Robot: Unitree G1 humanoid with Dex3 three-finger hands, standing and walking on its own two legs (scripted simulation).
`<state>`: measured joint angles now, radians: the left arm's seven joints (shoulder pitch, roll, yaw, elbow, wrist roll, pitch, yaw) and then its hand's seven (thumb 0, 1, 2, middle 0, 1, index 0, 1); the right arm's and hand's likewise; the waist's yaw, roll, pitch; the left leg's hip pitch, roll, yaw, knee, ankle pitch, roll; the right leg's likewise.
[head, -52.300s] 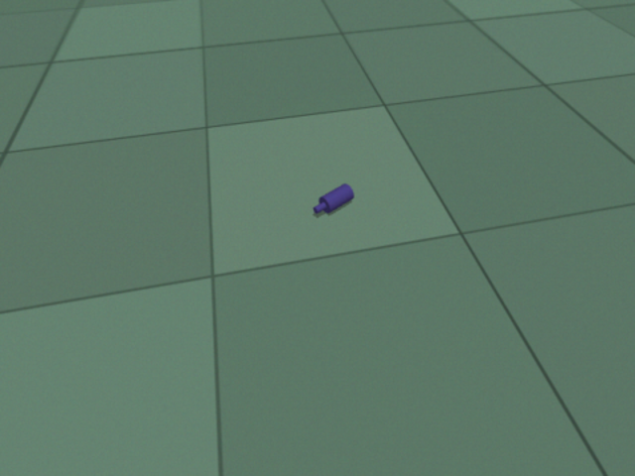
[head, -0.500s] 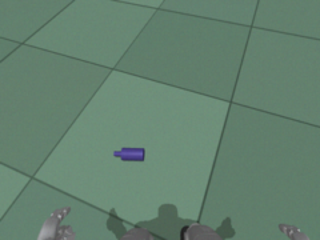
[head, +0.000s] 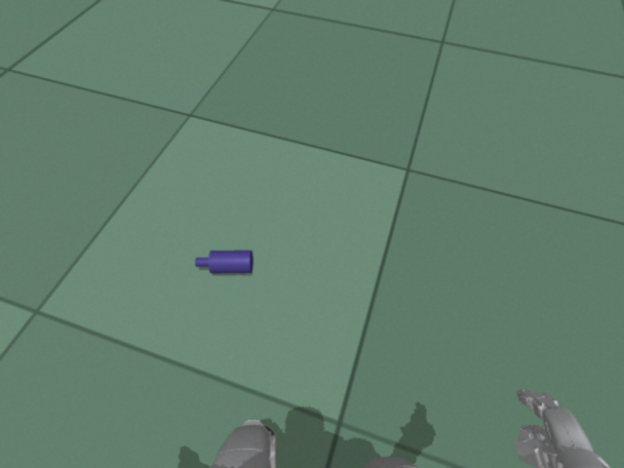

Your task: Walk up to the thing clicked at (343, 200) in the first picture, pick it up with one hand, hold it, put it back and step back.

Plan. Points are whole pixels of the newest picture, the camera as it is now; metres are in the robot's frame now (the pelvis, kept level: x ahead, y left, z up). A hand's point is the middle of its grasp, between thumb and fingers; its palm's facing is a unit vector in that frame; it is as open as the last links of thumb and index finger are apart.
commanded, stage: step back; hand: left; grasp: from above
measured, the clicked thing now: (223, 261) +0.77 +0.33 -0.71
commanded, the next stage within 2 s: stand in 1.66 s
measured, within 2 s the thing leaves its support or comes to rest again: neither
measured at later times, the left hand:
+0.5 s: hand out of the picture -0.06 +0.24 -0.13, palm faces +0.11 -0.92 -0.36, open 7.3 cm
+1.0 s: hand out of the picture -0.26 +0.22 -0.12, palm faces +0.14 -0.90 -0.42, open 7.3 cm
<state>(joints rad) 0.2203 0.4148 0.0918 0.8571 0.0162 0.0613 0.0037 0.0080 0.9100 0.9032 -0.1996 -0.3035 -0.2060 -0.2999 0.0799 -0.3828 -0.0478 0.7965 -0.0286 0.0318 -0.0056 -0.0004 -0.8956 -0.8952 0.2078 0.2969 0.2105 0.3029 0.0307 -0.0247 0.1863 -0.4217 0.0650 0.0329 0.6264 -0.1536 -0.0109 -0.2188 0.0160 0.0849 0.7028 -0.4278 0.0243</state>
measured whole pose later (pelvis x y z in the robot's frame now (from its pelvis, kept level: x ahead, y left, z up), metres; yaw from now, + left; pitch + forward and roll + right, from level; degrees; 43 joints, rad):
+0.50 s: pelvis -0.17 -0.03 +0.01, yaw +8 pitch -4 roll +0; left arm 0.08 0.38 0.07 0.79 0.02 0.08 0.02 0.01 0.91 0.90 -0.20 -0.30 -0.21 -0.30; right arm 0.23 -0.36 -0.04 0.89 -0.04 0.05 0.00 0.00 -0.90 -0.90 0.21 0.30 0.21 0.30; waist -0.03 -0.04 0.19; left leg -0.25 -0.02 -0.03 0.65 -0.34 0.03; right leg -0.49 0.03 0.04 0.98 -0.50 -0.01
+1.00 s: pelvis -0.27 -0.06 +0.01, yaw +8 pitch -2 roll +0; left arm 0.26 0.36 0.06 0.96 0.04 -0.02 -0.01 0.01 0.90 0.90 -0.20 -0.30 -0.21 -0.30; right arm 0.23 -0.40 -0.07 0.97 -0.03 0.03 0.03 0.00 -0.90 -0.90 0.20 0.30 0.21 0.30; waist 0.03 0.05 0.06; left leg -0.27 0.01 -0.05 0.65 -0.43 -0.01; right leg -0.21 -0.01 0.00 0.61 -0.36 0.00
